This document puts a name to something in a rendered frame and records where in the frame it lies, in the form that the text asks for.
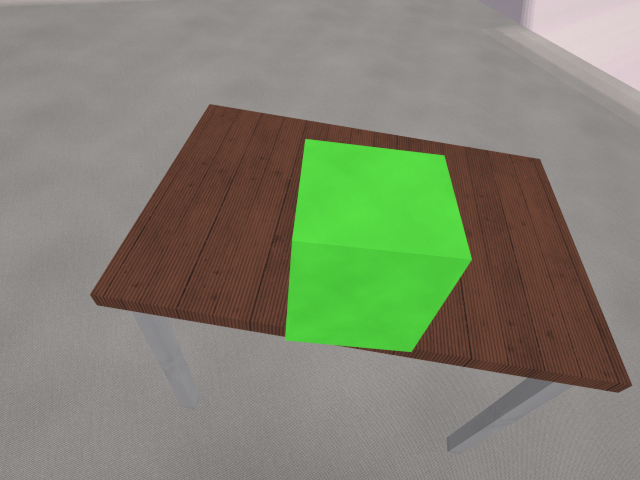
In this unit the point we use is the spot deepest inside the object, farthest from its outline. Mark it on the carton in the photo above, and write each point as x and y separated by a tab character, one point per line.
378	245

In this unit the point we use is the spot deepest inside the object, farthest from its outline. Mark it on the table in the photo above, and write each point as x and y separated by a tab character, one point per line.
213	245

